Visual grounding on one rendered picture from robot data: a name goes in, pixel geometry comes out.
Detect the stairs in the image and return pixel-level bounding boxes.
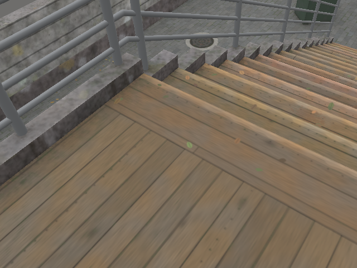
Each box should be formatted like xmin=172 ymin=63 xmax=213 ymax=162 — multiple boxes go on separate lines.
xmin=162 ymin=42 xmax=357 ymax=171

